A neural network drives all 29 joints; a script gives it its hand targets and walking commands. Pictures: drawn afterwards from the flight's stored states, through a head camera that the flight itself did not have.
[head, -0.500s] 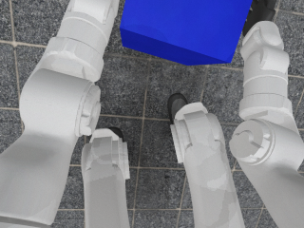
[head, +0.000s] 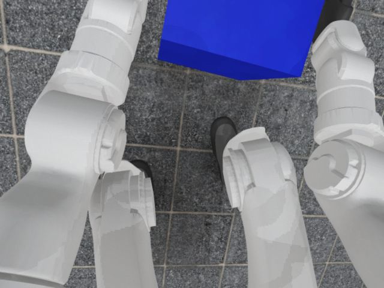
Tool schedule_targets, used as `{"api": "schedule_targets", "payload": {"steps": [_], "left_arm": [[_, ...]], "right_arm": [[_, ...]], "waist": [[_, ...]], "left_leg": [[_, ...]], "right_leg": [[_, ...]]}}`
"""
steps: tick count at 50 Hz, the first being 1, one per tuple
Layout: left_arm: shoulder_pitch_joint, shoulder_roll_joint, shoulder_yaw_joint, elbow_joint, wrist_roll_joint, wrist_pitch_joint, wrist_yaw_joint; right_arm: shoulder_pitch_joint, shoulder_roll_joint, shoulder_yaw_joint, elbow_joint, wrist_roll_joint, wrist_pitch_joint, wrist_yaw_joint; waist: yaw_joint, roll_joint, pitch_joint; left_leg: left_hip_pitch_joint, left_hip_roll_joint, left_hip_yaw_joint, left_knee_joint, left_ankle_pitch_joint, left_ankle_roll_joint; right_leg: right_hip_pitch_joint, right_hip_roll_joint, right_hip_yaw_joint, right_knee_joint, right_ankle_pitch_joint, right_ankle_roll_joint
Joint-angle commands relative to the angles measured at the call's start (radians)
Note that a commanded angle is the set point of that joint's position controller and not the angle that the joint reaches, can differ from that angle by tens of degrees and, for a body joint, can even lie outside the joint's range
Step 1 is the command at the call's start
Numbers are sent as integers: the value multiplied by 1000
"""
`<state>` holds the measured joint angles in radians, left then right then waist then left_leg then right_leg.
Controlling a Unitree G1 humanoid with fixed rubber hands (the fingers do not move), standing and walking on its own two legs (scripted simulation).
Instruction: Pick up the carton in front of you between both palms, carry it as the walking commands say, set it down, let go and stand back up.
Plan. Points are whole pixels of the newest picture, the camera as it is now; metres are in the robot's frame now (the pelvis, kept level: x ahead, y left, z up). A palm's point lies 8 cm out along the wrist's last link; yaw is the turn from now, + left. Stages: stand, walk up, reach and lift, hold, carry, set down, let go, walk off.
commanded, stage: set down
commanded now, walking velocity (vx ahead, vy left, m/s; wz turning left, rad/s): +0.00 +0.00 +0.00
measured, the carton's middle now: (226, 9) +0.51 -0.16 -0.27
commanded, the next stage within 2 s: let go in 1.50 s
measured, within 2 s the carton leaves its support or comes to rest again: neither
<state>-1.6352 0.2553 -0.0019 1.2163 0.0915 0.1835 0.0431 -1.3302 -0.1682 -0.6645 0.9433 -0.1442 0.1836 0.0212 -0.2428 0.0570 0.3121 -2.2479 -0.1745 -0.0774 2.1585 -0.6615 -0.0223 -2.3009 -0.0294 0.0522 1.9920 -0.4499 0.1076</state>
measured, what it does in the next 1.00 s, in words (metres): rises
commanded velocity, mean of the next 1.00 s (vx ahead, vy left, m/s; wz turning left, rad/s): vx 0.00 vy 0.00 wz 0.00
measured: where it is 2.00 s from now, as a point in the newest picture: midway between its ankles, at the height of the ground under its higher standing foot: (185, 185)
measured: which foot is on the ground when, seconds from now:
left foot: down 0.00-1.00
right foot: down 0.00-1.00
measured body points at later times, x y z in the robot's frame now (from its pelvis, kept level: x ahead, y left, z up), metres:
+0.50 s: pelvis -0.01 -0.01 -0.01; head +0.38 -0.02 +0.20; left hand +0.61 +0.01 -0.21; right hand +0.45 -0.34 -0.20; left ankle +0.07 +0.10 -0.36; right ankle +0.14 -0.15 -0.36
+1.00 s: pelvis +0.00 -0.01 +0.07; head +0.34 -0.07 +0.36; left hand +0.63 -0.01 -0.04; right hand +0.45 -0.35 -0.04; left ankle +0.07 +0.10 -0.36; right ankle +0.14 -0.15 -0.36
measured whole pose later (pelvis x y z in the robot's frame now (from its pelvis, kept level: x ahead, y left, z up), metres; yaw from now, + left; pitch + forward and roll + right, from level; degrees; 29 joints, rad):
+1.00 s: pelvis +0.00 -0.01 +0.07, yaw -2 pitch +44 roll -1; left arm -1.58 0.44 -0.01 1.16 -0.02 0.26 0.00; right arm -1.19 -0.15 -0.43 0.74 0.11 0.21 -0.14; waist -0.27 0.07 0.12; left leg -2.04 -0.06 -0.04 1.90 -0.64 -0.02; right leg -2.15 0.02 0.04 1.75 -0.37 0.05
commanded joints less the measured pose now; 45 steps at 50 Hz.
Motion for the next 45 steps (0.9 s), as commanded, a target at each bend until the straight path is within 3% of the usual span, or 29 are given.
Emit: {"api": "schedule_targets", "payload": {"steps": [1, 7, 9, 12, 15, 22, 28, 32, 38, 42, 45], "left_arm": [[-285, -531, -81, -87, -16, -30, -135], [-332, -381, -98, -126, -30, -35, -110], [-341, -220, -115, -148, -52, -43, -73], [-312, 111, -142, -142, -100, -52, 6], [-346, 162, -192, -129, -155, -43, 24], [-414, 153, -267, -191, -247, -49, 5], [-396, 223, -216, -289, -217, -26, 20], [-375, 269, -151, -347, -190, 18, 25], [-304, 292, -67, -195, -176, 68, -11], [-243, 291, -19, -104, -145, 59, -32], [-225, 293, 7, -101, -117, 54, -38]], "right_arm": [[-436, 418, 164, -52, 30, -26, 136], [-349, 315, 81, -6, 16, -49, 103], [-267, 180, 29, 36, 19, -77, 60], [-136, -139, -19, 78, 55, -145, -44], [-153, -214, 16, 107, 124, -180, -81], [-217, -223, 144, 77, 266, -201, -82], [-164, -249, 177, -57, 328, -165, -114], [-147, -256, 194, -216, 319, -106, -149], [-129, -146, 258, -234, 301, -21, -171], [-122, -94, 269, -259, 279, -7, -169], [-101, -86, 253, -284, 260, 2, -164]], "waist": [[-95, 225, -821], [-110, 221, -835], [-119, 215, -858], [-143, 214, -880], [-164, 248, -919], [-181, 274, -1081], [-178, 274, -1306], [-177, 222, -1444], [-127, 107, -1232], [-91, 45, -1197], [-86, 41, -1220]], "left_leg": [[287, 29, 46, -226, 267, 35], [329, 59, 35, -220, 284, 19], [359, 79, 28, -221, 297, 4], [423, 108, 3, -220, 317, -13], [474, 125, -13, -210, 344, -25], [547, 143, 8, -183, 378, -19], [612, 115, 78, -198, 304, -3], [603, 78, 130, -240, 196, 14], [416, 59, 146, -328, 32, 31], [352, 56, 137, -378, 40, 38], [368, 55, 134, -421, 55, 38]], "right_leg": [[438, 73, -139, -54, 294, -70], [443, 59, -154, -41, 295, -59], [462, 46, -159, -37, 311, -52], [479, 22, -175, -42, 330, -43], [474, 6, -175, -41, 349, -46], [589, -1, -157, -59, 462, -53], [802, 24, -153, -107, 522, -52], [985, 52, -152, -163, 497, -56], [963, 68, -152, -251, 307, -42], [997, 73, -149, -291, 312, -21], [1017, 78, -157, -324, 333, -13]]}}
